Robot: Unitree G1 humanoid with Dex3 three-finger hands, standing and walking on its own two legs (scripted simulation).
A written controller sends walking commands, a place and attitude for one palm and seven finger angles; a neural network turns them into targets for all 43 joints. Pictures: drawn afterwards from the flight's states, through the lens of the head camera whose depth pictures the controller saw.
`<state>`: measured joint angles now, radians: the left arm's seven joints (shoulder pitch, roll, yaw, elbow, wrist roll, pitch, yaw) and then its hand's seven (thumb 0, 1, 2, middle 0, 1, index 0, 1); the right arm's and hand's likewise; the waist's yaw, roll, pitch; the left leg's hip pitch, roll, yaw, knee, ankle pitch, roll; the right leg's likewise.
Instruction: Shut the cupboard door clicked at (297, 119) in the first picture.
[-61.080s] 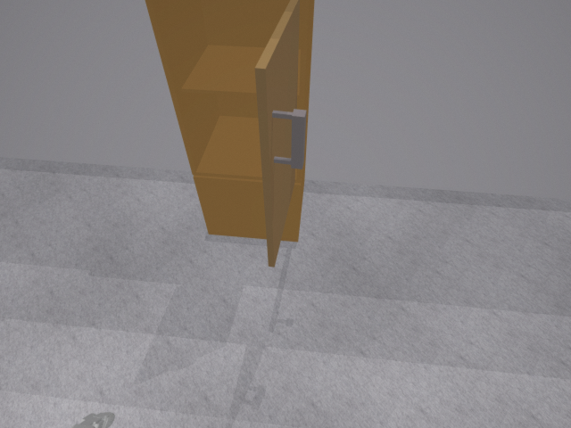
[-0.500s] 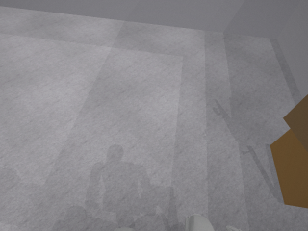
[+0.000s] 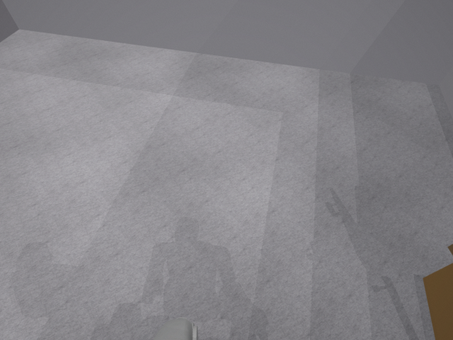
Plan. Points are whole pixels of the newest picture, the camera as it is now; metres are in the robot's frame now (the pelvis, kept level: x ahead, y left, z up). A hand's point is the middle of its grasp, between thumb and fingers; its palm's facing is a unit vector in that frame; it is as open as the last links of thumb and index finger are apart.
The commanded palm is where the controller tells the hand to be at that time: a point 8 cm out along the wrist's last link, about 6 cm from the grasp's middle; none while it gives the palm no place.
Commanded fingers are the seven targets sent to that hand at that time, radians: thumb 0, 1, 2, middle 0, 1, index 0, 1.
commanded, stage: turn to face it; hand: left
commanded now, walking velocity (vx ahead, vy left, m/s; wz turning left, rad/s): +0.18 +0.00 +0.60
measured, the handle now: out of the picture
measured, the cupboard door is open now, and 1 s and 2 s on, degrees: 19 19 19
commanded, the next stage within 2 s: none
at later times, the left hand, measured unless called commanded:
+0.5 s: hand (119, 328) +0.17 +0.23 -0.18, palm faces +0.04 -0.98 -0.18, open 7.3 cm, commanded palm none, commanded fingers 0.00 0.90 0.90 -0.20 -0.30 -0.20 -0.30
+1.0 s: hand (141, 250) +0.33 +0.21 -0.18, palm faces -0.30 -0.93 -0.23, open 7.3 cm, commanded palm none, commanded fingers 0.00 0.90 0.90 -0.20 -0.30 -0.20 -0.30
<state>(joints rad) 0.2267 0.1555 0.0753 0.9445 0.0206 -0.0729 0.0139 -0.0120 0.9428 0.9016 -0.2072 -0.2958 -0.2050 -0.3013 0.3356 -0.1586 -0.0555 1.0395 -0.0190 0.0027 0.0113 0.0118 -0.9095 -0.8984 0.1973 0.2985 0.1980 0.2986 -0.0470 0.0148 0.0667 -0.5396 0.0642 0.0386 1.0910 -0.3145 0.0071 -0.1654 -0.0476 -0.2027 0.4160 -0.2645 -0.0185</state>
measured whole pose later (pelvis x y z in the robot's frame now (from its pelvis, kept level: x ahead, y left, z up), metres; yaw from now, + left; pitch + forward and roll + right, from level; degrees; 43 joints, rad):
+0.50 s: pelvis +0.14 +0.04 -0.01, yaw -4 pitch -1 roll -2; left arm 0.27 0.16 0.07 0.96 0.02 0.06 -0.01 0.00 0.91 0.90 -0.20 -0.30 -0.20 -0.30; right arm 0.08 -0.16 -0.01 0.92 -0.03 0.02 -0.02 0.01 -0.90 -0.90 0.20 0.30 0.20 0.30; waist 0.05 0.03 0.07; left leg -0.31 0.11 0.23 0.55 -0.23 0.05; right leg -0.43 -0.05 -0.08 0.89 -0.40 0.03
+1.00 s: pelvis +0.20 +0.04 -0.01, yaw -22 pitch +2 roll +0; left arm 0.22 0.23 0.08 0.90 0.02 0.05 0.00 0.00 0.91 0.90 -0.21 -0.30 -0.20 -0.30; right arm 0.15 -0.24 -0.05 0.88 0.00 0.04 -0.03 0.01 -0.91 -0.90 0.20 0.30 0.20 0.30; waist 0.02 -0.02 0.06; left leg -0.35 0.04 0.02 0.62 -0.32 -0.07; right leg -0.28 0.05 0.13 0.55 -0.29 0.00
